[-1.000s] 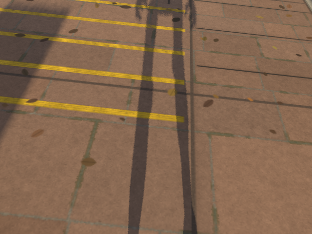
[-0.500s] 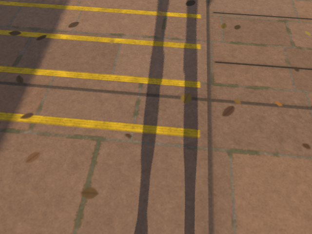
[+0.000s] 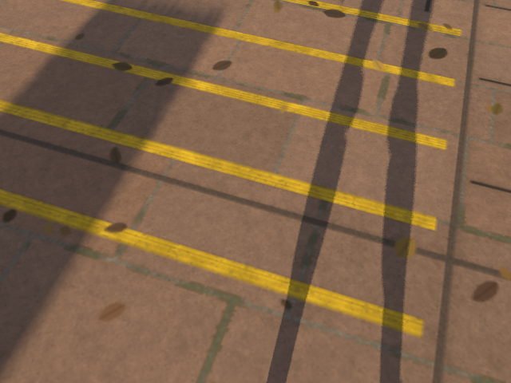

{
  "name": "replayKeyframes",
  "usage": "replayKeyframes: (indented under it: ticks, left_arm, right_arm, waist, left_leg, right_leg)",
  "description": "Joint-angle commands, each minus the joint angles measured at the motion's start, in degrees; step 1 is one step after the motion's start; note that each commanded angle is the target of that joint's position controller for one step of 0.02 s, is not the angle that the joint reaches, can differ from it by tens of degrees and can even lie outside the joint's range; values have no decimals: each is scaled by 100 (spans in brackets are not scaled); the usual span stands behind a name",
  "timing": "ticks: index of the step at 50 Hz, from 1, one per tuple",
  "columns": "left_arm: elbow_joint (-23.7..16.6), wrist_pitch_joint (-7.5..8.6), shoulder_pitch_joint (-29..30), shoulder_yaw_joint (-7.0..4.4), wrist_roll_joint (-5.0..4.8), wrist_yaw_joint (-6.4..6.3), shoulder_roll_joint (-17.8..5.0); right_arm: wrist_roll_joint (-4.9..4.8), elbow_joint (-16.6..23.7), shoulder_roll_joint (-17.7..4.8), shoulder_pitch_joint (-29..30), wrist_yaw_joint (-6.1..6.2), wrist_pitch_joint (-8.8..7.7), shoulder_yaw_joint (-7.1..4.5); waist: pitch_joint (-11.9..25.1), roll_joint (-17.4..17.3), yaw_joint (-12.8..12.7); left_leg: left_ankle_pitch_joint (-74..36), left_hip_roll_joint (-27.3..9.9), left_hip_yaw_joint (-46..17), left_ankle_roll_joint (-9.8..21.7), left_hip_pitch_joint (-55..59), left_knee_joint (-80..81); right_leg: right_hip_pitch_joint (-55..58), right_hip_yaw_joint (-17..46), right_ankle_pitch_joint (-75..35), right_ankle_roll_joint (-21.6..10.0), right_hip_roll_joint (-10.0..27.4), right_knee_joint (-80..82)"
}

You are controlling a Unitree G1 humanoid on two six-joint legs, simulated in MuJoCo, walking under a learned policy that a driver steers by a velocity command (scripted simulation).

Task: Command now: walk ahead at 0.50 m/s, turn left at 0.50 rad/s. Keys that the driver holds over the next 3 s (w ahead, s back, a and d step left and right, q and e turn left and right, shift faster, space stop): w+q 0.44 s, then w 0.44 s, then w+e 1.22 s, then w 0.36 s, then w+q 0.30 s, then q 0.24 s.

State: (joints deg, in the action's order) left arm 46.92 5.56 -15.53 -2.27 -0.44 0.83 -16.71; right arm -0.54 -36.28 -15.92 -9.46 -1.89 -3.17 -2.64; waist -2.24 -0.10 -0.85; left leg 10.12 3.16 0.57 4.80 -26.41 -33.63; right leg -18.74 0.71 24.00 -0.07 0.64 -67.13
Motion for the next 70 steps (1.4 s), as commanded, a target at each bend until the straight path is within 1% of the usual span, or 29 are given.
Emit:
replayKeyframes:
  ticks: [1,5,10,15,18,19,20,21,22,24,25,29,33,37,40,42,43,44,45,46,47,48,49,51,55,60,65,68,70]
  left_arm:
    - [-711,228,408,-161,77,-30,-707]
    - [-745,12,348,-149,156,-98,-488]
    - [-1010,38,1495,-45,115,-59,-237]
    - [-1173,149,1907,-151,19,44,-510]
    - [-1010,233,1192,-295,15,30,-693]
    - [-921,262,513,-385,97,-8,-900]
    - [-846,241,-329,-501,199,-61,-1353]
    - [-661,159,-620,-522,81,-13,-1335]
    - [-784,125,-351,-400,7,-27,-839]
    - [-765,49,58,-279,76,-34,-522]
    - [-712,49,182,-230,108,-25,-393]
    - [-459,125,175,-254,62,9,-493]
    - [-258,70,77,-302,-26,-10,-750]
    - [-26,-23,-347,-311,-114,-1,-932]
    - [125,-115,-498,-333,-159,-9,-1049]
    - [159,-170,-392,-330,-182,-36,-1094]
    - [160,-167,-443,-265,-137,-51,-936]
    - [-28,-131,-433,-107,74,-62,-564]
    - [-99,-21,-1008,48,4,-22,-89]
    - [-26,28,-606,-120,-145,5,-742]
    - [-175,47,-165,-173,-236,20,-864]
    - [-171,25,14,-161,-194,-5,-756]
    - [-164,-25,52,-183,-116,-17,-698]
    - [-72,-177,-194,-177,-131,-27,-481]
    - [-199,-313,144,-184,-106,-54,-297]
    - [-454,-276,936,-120,-53,100,-145]
    - [-899,-281,1651,-90,-62,257,-139]
    - [-1010,-311,1345,-210,-68,312,-358]
    - [-681,-336,-139,-501,-93,237,-853]
  right_arm:
    - [55,339,-706,-581,61,-44,-241]
    - [36,327,-774,-514,136,-91,-269]
    - [-51,72,-936,-955,263,-39,-338]
    - [-103,-102,-919,-1258,294,34,-362]
    - [-73,-41,-798,-1053,312,99,-346]
    - [-37,43,-536,-989,293,83,-253]
    - [-49,165,-193,-1426,288,53,-142]
    - [-135,239,-301,-1854,301,15,-105]
    - [-170,130,-821,-1569,300,31,-231]
    - [-33,266,-800,-748,282,62,-248]
    - [-6,301,-693,-631,260,59,-253]
    - [-32,316,-311,-576,199,77,-152]
    - [20,431,-153,64,118,-26,-29]
    - [-56,606,-174,773,22,-86,-10]
    - [-68,727,-321,944,-25,-104,-62]
    - [-3,528,-543,223,0,-102,-199]
    - [27,284,-820,-605,51,-82,-345]
    - [86,135,-1320,-1663,141,-34,-476]
    - [104,124,-1570,-1667,112,-34,-481]
    - [68,147,-1012,-1578,97,-54,-357]
    - [47,148,-832,-1232,100,-86,-281]
    - [60,142,-683,-894,85,-112,-230]
    - [79,125,-525,-638,64,-146,-195]
    - [122,37,-417,-445,62,-259,-195]
    - [173,-241,-522,-512,139,-364,-265]
    - [123,-475,-702,-635,238,-325,-318]
    - [1,-791,-882,-1023,282,-153,-404]
    - [-47,-795,-1103,-888,346,-19,-464]
    - [-77,-747,-1146,-732,398,62,-448]
  waist:
    - [766,16,204]
    - [532,-227,-51]
    - [335,-445,339]
    - [290,-575,441]
    - [504,-755,9]
    - [1079,-572,-317]
    - [1967,528,-394]
    - [2284,1991,-262]
    - [1520,1191,-367]
    - [517,420,-314]
    - [301,450,-185]
    - [153,567,35]
    - [141,425,-117]
    - [44,455,-387]
    - [-22,547,-314]
    - [371,506,184]
    - [901,377,555]
    - [1778,-515,917]
    - [2369,-1856,542]
    - [1933,-1048,755]
    - [1200,-841,674]
    - [859,-460,485]
    - [570,-454,320]
    - [457,-564,67]
    - [130,-337,26]
    - [-123,-253,280]
    - [-343,-228,500]
    - [66,-521,185]
    - [877,-438,-640]
  left_leg:
    - [-1080,-1517,-2421,1176,2384,1686]
    - [-1785,-1208,-1871,1239,1373,2013]
    - [-1200,-792,-1464,836,1095,1896]
    - [-524,-1052,-2213,682,1654,1408]
    - [-878,-910,-2436,467,1747,677]
    - [-873,-623,-2144,270,1371,-309]
    - [502,59,-1396,-138,-206,-2194]
    - [2448,149,-1075,-308,-1585,-3523]
    - [2041,-220,-1192,-371,-2038,-4090]
    - [1206,-540,-896,-395,-1857,-3944]
    - [989,-676,-901,-377,-1670,-3678]
    - [688,-786,-677,-418,-1332,-2789]
    - [-389,-881,-345,-468,-1122,-1342]
    - [-874,-702,-96,-435,-676,-299]
    - [-460,-587,-36,-225,-475,144]
    - [-474,-314,206,9,748,573]
    - [-560,-340,136,186,2016,566]
    - [-902,-1638,-1364,600,3716,411]
    - [279,-2701,-3890,1423,4869,1252]
    - [863,-2547,-3764,1218,4493,1496]
    - [541,-2358,-2870,1007,3799,1583]
    - [33,-2103,-2265,883,3110,1734]
    - [-318,-1904,-1800,814,2584,1939]
    - [-702,-1767,-1250,760,2009,2308]
    - [-1496,-1766,-403,729,1925,2580]
    - [-1528,-1648,466,492,2094,2715]
    - [-2041,-1947,790,367,3055,2334]
    - [-4561,-1959,1029,172,3348,1315]
    - [-5053,-1635,1258,-117,2705,-740]
  right_leg:
    - [-2272,426,-537,-23,519,-133]
    - [-1799,304,-1023,295,487,748]
    - [-1345,232,-2694,373,110,2902]
    - [-967,433,-2551,218,-80,3794]
    - [73,285,-2079,-85,-128,4233]
    - [1280,646,-2014,-368,370,4138]
    - [3401,2352,-1556,-1053,1652,4142]
    - [4073,4459,-187,-1616,2443,4729]
    - [3461,4098,575,-1431,2290,4944]
    - [2019,2618,-399,-1140,1748,5134]
    - [1569,2178,-873,-1104,1526,5283]
    - [1035,1238,-2080,-1253,1291,5692]
    - [1090,573,-2751,-1203,1167,5790]
    - [1277,358,-2618,-1055,1189,5691]
    - [1692,435,-2898,-942,1431,5426]
    - [1663,141,-4252,-747,1256,4524]
    - [1241,-122,-4506,-576,978,3471]
    - [-25,-412,-2632,-312,623,1486]
    - [-1898,28,866,-89,-236,-121]
    - [-2477,562,814,-142,67,-681]
    - [-2682,488,262,-197,284,-648]
    - [-2457,410,-201,-166,505,-408]
    - [-2260,424,-511,-116,630,-117]
    - [-1758,487,-885,-29,709,52]
    - [-2192,697,-1663,110,626,674]
    - [-2042,293,-2920,45,516,2230]
    - [-2288,-91,-2359,-235,425,2971]
    - [-1451,-607,-1456,-557,-38,3037]
    - [682,-701,-1620,-930,-507,3504]
